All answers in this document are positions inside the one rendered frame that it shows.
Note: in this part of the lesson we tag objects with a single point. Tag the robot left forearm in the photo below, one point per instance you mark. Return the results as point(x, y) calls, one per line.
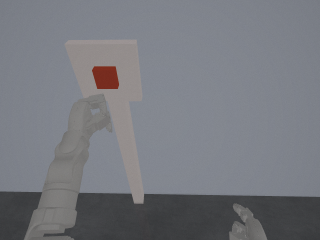
point(56, 209)

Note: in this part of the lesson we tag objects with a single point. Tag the panel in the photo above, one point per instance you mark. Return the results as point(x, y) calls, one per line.
point(123, 54)

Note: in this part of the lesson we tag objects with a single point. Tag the robot left hand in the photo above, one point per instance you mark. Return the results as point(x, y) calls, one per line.
point(81, 118)

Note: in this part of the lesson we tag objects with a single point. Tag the button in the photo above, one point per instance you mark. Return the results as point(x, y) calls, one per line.
point(105, 77)

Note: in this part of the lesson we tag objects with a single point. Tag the robot right hand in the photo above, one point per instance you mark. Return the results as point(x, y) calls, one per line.
point(252, 230)

